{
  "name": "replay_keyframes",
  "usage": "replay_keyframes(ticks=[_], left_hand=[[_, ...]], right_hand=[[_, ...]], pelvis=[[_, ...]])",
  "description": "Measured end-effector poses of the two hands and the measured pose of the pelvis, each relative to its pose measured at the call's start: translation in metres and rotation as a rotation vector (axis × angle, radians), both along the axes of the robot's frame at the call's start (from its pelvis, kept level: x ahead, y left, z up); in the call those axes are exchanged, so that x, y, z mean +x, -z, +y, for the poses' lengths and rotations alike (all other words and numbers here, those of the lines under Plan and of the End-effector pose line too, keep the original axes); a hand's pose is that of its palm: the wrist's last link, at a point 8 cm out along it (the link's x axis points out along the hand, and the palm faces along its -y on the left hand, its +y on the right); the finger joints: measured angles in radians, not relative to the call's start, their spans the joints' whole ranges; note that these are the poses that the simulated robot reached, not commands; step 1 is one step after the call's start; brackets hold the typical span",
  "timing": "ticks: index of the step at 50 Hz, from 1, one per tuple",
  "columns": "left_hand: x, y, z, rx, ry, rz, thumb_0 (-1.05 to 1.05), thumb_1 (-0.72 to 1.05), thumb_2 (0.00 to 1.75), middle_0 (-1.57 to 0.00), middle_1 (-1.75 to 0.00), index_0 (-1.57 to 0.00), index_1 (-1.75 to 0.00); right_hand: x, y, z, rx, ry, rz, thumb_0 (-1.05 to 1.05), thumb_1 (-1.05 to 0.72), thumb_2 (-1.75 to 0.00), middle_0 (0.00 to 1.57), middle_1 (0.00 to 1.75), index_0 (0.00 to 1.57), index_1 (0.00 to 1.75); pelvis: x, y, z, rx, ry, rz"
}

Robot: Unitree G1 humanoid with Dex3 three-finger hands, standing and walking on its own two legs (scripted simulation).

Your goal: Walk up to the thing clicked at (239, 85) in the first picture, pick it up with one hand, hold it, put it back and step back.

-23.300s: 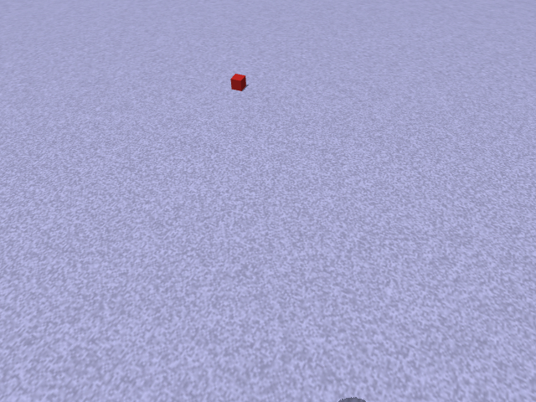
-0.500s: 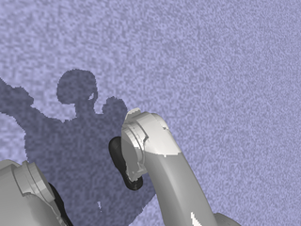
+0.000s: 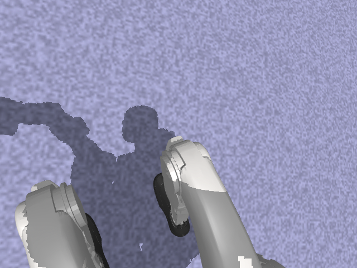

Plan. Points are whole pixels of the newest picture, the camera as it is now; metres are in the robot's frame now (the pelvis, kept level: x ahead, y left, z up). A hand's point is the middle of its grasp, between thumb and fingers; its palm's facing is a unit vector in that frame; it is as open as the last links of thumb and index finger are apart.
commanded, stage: lift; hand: left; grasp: from above
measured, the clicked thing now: out of the picture +0.49 +0.32 -0.20
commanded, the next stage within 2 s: hold in 1.60 s
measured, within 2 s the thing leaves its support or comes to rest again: neither
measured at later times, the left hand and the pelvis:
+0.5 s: hand out of the picture +0.45 +0.32 -0.04, palm faces +0.02 -0.44 -0.90, open 10.6 cm; pelvis +0.01 +0.00 +0.04, yaw +5 degrees
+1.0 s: hand out of the picture +0.39 +0.26 +0.17, palm faces -0.06 -0.42 -0.90, open 10.6 cm; pelvis +0.03 -0.03 +0.23, yaw +7 degrees
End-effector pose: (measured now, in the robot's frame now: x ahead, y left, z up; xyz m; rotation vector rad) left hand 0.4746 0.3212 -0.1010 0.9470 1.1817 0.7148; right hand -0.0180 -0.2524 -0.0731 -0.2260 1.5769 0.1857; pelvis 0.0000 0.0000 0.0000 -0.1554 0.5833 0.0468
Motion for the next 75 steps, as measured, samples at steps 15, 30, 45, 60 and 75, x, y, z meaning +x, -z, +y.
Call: replay_keyframes(ticks=[15,30,45,60,75], left_hand=[[0.0,-0.043,-0.003,-0.021,-0.011,-0.028,-0.01,-0.12,0.59,-0.61,-0.65,-0.7,-0.53],[-0.044,-0.159,0.001,-0.001,0.026,-0.017,-0.01,-0.11,0.58,-0.61,-0.65,-0.7,-0.51],[-0.08,-0.282,-0.04,0.017,0.078,0.026,-0.02,-0.11,0.58,-0.61,-0.65,-0.69,-0.52],[-0.083,-0.408,-0.068,0.013,0.024,0.052,-0.03,-0.11,0.58,-0.61,-0.65,-0.68,-0.56],[-0.096,-0.441,-0.073,-0.024,0.022,0.064,-0.03,-0.09,0.56,-0.59,-0.66,-0.66,-0.56]], right_hand=[[0.008,0.004,-0.014,-0.019,0.074,-0.018,0.0,-0.92,-0.9,0.2,0.3,0.2,0.3],[0.087,-0.019,-0.01,0.001,0.107,-0.252,0.0,-0.91,-0.9,0.2,0.3,0.2,0.3],[0.14,-0.147,-0.039,-0.11,0.102,-0.48,0.0,-0.9,-0.9,0.2,0.3,0.2,0.3],[0.166,-0.24,-0.04,-0.094,0.151,-0.549,0.01,-0.89,-0.9,0.2,0.3,0.2,0.3],[0.175,-0.277,-0.013,-0.019,0.125,-0.512,0.01,-0.88,-0.9,0.2,0.3,0.2,0.3]], pelvis=[[0.005,-0.01,0.0,0.03,-0.006,0.038],[0.01,-0.074,-0.004,0.098,-0.032,0.042],[0.022,-0.19,-0.022,0.138,-0.042,-0.052],[0.048,-0.287,-0.031,0.163,-0.049,-0.19],[0.055,-0.336,-0.022,0.172,-0.047,-0.265]])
